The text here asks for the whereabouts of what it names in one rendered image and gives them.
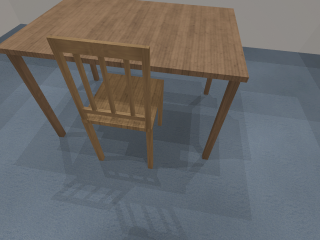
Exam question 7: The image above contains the table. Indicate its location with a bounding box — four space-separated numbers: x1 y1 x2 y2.
0 0 249 160

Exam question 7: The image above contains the chair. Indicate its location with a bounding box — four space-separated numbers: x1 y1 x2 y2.
46 35 164 169

